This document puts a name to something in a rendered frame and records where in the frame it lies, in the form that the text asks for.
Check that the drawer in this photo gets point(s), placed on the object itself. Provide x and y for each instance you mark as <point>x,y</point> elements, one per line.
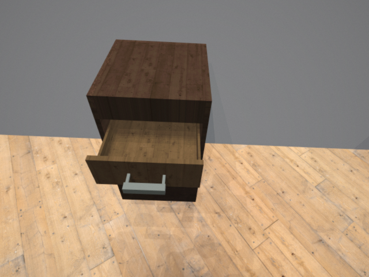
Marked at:
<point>147,150</point>

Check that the handle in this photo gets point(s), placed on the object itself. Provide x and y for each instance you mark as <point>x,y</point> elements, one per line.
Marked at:
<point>143,188</point>

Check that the cabinet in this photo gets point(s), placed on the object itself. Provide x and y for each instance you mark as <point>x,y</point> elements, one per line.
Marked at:
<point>154,81</point>

